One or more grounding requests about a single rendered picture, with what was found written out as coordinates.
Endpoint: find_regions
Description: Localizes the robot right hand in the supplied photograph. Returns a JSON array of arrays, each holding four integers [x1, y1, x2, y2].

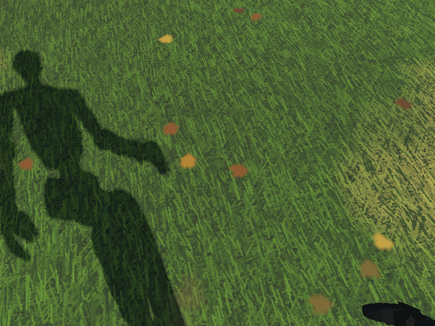
[[362, 302, 435, 326]]

